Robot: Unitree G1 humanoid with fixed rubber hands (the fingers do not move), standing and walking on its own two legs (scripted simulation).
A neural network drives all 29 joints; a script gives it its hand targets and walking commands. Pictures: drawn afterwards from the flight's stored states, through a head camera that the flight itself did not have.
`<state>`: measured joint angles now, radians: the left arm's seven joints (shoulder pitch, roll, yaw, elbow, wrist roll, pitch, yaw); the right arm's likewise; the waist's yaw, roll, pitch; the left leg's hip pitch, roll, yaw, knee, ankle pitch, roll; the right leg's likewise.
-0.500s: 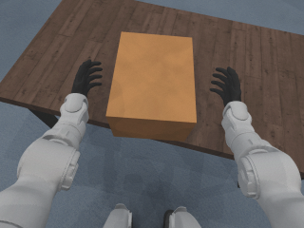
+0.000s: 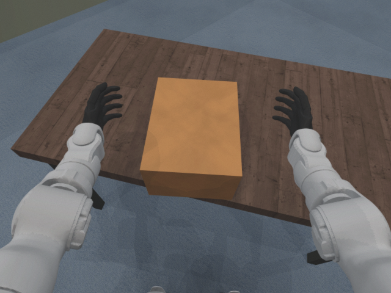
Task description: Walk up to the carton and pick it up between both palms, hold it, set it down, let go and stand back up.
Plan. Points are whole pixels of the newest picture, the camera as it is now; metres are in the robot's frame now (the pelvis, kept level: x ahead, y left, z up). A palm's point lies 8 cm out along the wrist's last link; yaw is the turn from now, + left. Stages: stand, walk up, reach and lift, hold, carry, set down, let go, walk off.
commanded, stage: set down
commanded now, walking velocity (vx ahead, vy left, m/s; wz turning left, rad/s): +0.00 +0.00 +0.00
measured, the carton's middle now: (193, 137) +0.51 +0.03 -0.07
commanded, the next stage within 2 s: none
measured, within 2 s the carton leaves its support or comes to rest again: neither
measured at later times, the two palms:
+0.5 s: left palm (91, 148) +0.39 +0.23 +0.04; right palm (288, 152) +0.40 -0.17 +0.04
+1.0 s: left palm (84, 189) +0.32 +0.24 +0.00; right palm (293, 197) +0.32 -0.18 +0.00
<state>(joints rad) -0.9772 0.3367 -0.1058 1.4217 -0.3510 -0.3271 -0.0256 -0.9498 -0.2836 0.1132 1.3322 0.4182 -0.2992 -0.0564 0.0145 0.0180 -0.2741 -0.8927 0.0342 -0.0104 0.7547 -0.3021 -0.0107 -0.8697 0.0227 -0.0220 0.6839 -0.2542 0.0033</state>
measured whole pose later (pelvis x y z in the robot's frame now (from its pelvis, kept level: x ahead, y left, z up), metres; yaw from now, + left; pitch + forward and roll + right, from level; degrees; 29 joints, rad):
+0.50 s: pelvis -0.01 +0.00 +0.01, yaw +0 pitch +20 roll -2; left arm -0.78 0.29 -0.03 1.32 -0.27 -0.35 -0.02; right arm -0.78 -0.19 0.09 1.28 0.35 -0.37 -0.11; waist 0.02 0.01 -0.22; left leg -0.77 0.03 -0.01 0.68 -0.26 -0.01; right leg -0.74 0.02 -0.02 0.60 -0.21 0.00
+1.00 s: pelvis -0.01 +0.00 +0.02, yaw +1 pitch +12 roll -2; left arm -0.45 0.27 -0.03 1.11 -0.27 -0.42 -0.01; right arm -0.47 -0.15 0.06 1.16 0.31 -0.45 -0.08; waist 0.01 0.01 -0.12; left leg -0.61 0.02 -0.01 0.68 -0.28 0.00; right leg -0.59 0.02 -0.02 0.61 -0.24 0.00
